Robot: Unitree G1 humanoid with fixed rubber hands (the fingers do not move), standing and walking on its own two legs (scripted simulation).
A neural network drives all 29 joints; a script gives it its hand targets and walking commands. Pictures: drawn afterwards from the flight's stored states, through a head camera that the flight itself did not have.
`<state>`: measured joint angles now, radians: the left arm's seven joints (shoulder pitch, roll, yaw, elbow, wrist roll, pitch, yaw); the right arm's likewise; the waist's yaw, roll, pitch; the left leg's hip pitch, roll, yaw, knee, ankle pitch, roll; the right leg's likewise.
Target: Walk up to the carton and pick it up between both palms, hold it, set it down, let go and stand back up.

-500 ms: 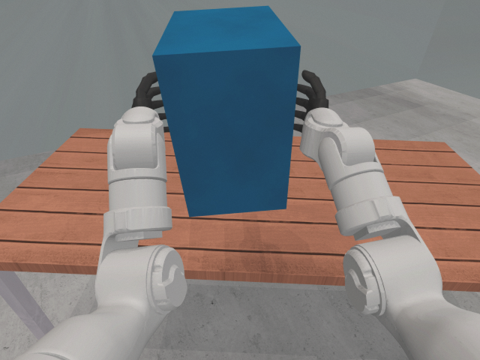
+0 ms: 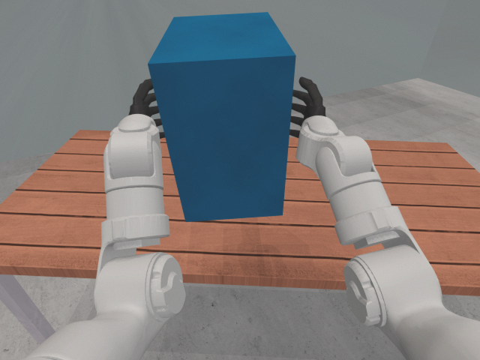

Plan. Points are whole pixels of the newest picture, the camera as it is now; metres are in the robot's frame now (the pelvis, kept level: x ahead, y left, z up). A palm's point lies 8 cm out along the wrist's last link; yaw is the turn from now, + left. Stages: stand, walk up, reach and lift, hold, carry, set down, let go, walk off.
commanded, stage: hold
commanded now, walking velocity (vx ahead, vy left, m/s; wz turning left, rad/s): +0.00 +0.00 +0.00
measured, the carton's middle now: (227, 114) +0.44 +0.02 +0.26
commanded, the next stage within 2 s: none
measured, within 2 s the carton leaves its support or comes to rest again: neither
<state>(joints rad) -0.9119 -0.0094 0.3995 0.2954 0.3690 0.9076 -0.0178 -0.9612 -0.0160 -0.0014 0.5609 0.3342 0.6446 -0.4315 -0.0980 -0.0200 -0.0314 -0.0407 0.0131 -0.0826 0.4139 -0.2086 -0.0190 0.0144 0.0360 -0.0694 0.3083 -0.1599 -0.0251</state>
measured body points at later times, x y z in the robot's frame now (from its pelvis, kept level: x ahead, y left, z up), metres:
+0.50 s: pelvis +0.00 +0.01 +0.00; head -0.08 +0.02 +0.44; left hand +0.38 +0.15 +0.27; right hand +0.37 -0.11 +0.27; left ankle +0.03 +0.13 -0.74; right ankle +0.02 -0.10 -0.74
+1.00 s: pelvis +0.00 +0.00 +0.00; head -0.09 +0.02 +0.44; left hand +0.38 +0.15 +0.28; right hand +0.37 -0.11 +0.28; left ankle +0.03 +0.13 -0.74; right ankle +0.02 -0.10 -0.74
